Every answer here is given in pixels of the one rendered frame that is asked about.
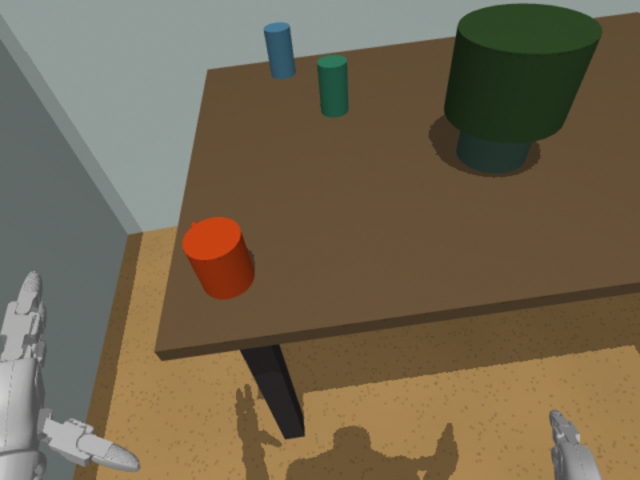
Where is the potted plant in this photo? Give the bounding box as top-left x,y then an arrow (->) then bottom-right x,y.
444,3 -> 603,173

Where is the right robot hand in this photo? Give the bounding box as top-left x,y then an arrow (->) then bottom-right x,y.
549,410 -> 603,480

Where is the left robot hand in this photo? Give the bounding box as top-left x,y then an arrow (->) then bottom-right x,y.
0,271 -> 140,472

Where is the table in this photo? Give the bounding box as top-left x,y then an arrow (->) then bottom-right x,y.
154,12 -> 640,439

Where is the left robot arm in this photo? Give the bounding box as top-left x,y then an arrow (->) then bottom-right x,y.
0,448 -> 47,480

